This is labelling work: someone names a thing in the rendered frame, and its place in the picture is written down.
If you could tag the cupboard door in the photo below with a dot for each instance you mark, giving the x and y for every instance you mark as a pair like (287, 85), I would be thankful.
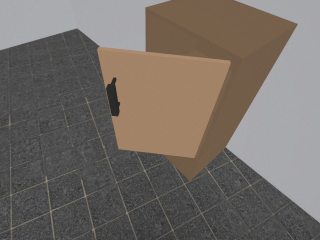
(166, 100)

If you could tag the handle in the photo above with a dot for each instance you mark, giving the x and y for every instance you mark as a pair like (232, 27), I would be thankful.
(112, 98)

